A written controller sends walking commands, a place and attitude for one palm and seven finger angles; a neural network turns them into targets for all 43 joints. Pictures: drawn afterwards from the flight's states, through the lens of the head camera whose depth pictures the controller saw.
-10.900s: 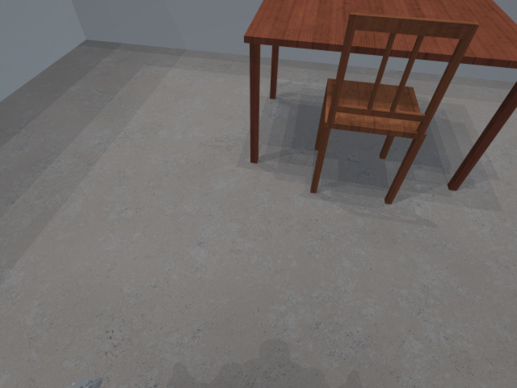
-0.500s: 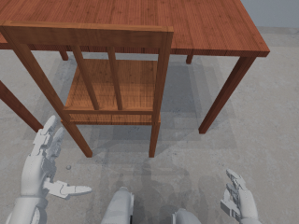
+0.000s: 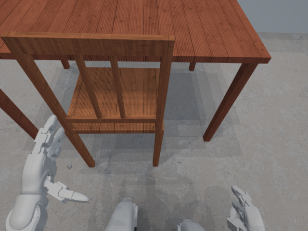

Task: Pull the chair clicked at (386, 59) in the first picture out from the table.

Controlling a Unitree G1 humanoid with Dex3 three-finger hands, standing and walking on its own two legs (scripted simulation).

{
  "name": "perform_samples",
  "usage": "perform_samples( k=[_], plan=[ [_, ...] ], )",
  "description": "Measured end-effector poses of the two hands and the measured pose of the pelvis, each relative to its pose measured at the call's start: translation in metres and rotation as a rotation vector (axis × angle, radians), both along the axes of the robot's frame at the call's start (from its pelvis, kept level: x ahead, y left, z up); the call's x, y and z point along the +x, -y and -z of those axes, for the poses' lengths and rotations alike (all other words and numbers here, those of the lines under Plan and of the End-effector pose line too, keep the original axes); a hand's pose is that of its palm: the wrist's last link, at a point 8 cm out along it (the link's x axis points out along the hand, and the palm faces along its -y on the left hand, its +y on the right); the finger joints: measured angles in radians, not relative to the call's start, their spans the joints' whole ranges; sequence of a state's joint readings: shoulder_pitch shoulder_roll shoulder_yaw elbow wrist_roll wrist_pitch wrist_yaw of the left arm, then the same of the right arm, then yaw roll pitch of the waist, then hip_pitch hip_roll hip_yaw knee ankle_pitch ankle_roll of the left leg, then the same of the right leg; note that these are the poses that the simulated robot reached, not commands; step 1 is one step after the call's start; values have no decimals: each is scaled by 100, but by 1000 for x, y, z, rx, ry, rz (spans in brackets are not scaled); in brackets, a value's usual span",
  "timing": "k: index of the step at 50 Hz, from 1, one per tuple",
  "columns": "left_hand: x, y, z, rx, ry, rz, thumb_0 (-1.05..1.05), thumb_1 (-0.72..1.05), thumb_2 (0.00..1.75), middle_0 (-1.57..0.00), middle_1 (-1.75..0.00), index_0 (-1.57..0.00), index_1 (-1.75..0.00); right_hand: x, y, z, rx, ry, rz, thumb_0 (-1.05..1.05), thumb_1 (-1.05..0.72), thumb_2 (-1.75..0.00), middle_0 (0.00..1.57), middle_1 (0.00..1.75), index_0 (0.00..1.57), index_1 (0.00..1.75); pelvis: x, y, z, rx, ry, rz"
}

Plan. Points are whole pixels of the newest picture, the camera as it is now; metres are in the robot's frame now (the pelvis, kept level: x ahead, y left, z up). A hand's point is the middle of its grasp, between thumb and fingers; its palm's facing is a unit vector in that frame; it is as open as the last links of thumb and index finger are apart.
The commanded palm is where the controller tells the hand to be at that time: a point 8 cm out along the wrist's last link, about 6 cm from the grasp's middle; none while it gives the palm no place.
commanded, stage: raise the hand toward the chair's back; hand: left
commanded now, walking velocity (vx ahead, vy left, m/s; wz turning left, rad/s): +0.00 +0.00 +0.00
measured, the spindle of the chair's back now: (90, 91) +0.51 +0.25 +0.01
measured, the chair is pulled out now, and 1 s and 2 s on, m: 0.00 0.00 0.00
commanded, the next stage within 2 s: aim the fingers beside a spindle in 0.40 s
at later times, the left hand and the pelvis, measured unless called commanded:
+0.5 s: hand (78, 166) +0.25 +0.19 +0.06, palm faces +0.11 -0.99 -0.06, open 17.0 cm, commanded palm +0.22 +0.24 +0.06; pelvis +0.00 -0.02 +0.00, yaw +0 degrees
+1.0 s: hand (97, 151) +0.29 +0.17 +0.04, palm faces +0.08 -1.00 -0.05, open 17.0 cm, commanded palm +0.27 +0.21 +0.04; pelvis +0.00 -0.01 -0.01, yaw -1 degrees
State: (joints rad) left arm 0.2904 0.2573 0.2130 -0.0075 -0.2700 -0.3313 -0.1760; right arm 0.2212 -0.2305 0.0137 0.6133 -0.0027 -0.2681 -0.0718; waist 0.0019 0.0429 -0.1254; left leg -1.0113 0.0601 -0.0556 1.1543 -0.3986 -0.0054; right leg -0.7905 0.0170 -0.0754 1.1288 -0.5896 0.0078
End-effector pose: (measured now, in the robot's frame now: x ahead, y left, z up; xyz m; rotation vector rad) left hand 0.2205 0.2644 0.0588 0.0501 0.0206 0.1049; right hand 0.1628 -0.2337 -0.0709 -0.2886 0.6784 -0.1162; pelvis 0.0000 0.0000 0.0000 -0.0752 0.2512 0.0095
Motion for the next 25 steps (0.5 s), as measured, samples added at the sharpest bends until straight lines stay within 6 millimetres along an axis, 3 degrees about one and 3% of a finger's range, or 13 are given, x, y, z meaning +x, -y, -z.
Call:
perform_samples(
  k=[9, 25],
  plan=[
    [1, 9, -1, 8, 0, -5, -1, -50, 30, -6, -8, -6, -8, 1, 12, -1, -1, 10, 14, 1, -90, -89, 20, 30, 20, 30, 2, 6, -1, 9, 0, 4],
    [1, 21, -2, 11, -3, -8, -1, -50, 30, -6, -8, -6, -8, 12, 13, 5, 35, 29, -5, 1, -90, -89, 20, 30, 20, 30, 3, 17, 1, 22, 2, 4]
  ],
)
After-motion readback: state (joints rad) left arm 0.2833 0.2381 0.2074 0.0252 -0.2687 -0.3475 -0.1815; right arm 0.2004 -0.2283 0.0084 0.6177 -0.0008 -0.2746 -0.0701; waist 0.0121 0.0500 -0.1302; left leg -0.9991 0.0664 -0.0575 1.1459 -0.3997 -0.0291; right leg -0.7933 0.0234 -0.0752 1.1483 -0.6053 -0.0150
